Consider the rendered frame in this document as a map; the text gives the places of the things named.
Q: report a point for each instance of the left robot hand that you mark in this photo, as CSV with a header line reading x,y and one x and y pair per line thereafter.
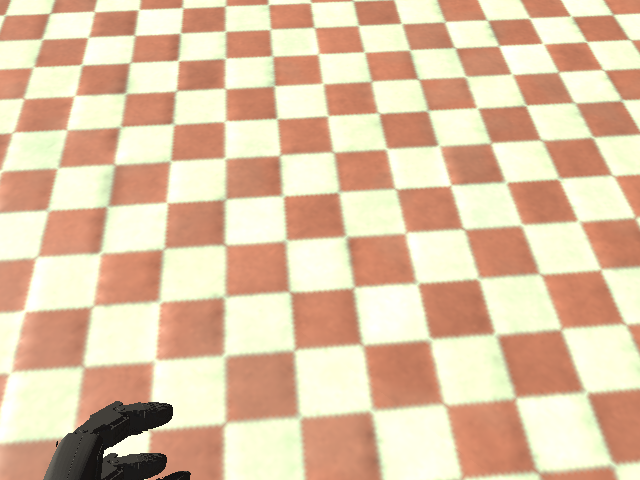
x,y
79,455

